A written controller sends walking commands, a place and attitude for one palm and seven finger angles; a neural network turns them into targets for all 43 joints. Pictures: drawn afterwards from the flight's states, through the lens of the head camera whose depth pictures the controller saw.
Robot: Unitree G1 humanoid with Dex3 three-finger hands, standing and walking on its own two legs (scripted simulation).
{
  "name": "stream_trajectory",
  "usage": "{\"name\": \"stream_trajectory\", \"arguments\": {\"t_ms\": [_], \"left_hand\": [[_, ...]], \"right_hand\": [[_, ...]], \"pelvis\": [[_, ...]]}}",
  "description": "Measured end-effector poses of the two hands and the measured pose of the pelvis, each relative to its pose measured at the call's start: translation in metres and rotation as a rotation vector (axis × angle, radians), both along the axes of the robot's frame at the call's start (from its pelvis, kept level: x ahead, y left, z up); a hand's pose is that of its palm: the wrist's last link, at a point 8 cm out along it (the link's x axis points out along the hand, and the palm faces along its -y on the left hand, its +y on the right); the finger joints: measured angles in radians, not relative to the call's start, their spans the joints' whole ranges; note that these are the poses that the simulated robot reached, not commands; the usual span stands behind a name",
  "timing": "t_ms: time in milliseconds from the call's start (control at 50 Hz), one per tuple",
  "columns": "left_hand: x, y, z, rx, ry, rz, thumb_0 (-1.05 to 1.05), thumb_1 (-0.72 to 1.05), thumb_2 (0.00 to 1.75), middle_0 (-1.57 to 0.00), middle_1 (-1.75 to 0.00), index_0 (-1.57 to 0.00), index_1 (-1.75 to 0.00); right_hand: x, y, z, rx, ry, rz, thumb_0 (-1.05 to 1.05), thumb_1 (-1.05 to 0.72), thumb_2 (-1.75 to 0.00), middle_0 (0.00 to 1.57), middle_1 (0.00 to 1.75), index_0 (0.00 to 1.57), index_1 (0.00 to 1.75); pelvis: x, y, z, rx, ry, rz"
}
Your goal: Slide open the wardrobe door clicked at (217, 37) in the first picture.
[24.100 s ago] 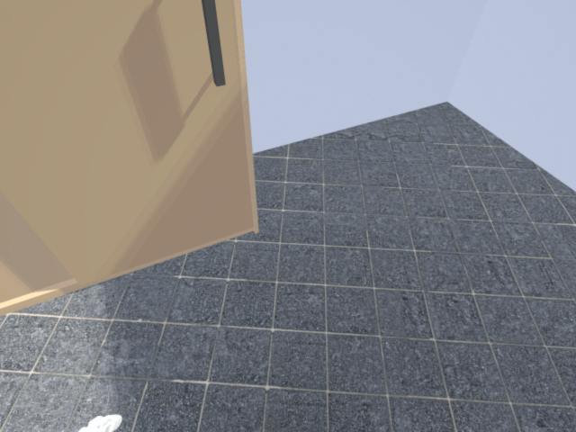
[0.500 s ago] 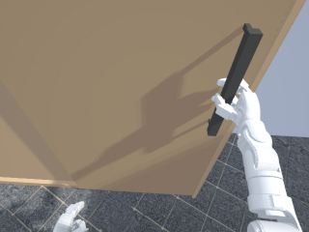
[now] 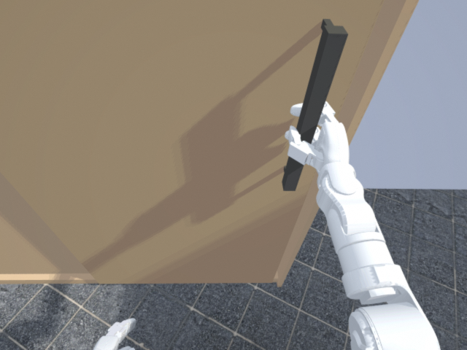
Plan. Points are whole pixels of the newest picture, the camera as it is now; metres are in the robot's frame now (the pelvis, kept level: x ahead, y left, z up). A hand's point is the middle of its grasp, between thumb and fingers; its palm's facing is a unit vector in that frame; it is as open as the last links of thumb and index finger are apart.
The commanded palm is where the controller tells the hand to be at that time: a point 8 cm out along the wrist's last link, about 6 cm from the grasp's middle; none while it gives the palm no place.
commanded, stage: step sideways, sliding the door along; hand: right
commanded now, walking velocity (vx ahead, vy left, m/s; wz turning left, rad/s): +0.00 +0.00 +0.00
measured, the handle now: (304, 120) +0.47 -0.10 +0.16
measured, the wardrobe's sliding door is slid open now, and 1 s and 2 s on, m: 0.03 0.14 0.51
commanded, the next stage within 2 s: none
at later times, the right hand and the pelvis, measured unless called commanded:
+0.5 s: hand (257, 146) +0.42 -0.02 +0.15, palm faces -0.02 +0.99 -0.11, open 6.3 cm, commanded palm +0.40 -0.06 +0.16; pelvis -0.01 +0.06 -0.01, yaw +1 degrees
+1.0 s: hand (220, 143) +0.42 +0.04 +0.14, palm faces +0.19 +0.98 -0.08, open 6.3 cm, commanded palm +0.39 +0.06 +0.15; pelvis +0.00 +0.21 -0.02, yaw +0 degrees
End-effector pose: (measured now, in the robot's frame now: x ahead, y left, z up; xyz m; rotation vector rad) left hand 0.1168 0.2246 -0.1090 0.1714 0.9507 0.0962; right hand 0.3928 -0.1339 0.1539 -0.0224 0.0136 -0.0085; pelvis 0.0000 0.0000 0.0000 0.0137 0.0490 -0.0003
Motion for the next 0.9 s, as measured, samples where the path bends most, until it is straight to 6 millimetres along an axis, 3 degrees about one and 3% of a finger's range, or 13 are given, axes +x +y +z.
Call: {"name": "stream_trajectory", "arguments": {"t_ms": [140, 280, 460, 580, 740, 900], "left_hand": [[-0.011, 0.003, -0.002, 0.01, 0.006, 0.019, 0.01, 0.9, 0.9, -0.2, -0.3, -0.2, -0.3], [-0.016, 0.022, -0.005, 0.034, -0.031, 0.127, 0.01, 0.9, 0.9, -0.2, -0.3, -0.2, -0.3], [-0.017, 0.069, -0.023, 0.031, 0.031, 0.124, 0.01, 0.9, 0.9, -0.2, -0.3, -0.2, -0.3], [-0.002, 0.1, -0.007, 0.104, 0.037, 0.083, 0.01, 0.9, 0.9, -0.2, -0.3, -0.2, -0.3], [0.027, 0.118, 0.003, 0.091, -0.071, 0.09, 0.01, 0.9, 0.9, -0.2, -0.3, -0.2, -0.3], [0.028, 0.141, -0.002, -0.008, -0.034, 0.025, 0.01, 0.9, 0.9, -0.2, -0.3, -0.2, -0.3]], "right_hand": [[0.002, 0.016, 0.0, -0.026, -0.024, 0.048, -0.02, -0.69, -0.79, 0.3, 1.37, 0.28, 1.4], [0.005, 0.03, -0.003, -0.067, -0.097, 0.091, -0.06, -0.63, -0.79, 0.38, 1.38, 0.29, 1.38], [0.004, 0.055, -0.005, -0.087, -0.128, 0.046, -0.07, -0.63, -0.83, 0.42, 1.39, 0.28, 1.39], [0.003, 0.07, -0.007, -0.068, -0.143, 0.039, -0.06, -0.64, -0.84, 0.43, 1.39, 0.26, 1.4], [0.006, 0.086, -0.012, -0.035, -0.218, 0.05, -0.07, -0.65, -0.85, 0.45, 1.4, 0.27, 1.4], [0.001, 0.106, -0.009, -0.074, -0.187, -0.038, -0.06, -0.67, -0.85, 0.45, 1.4, 0.25, 1.4]], "pelvis": [[-0.005, 0.0, 0.0, -0.004, -0.003, 0.017], [-0.009, 0.012, -0.005, -0.018, -0.03, 0.069], [-0.006, 0.057, -0.014, 0.006, -0.074, 0.032], [-0.007, 0.075, -0.004, -0.037, -0.066, 0.019], [-0.01, 0.098, -0.009, -0.021, -0.073, 0.063], [-0.007, 0.158, -0.003, 0.044, -0.085, 0.063]]}}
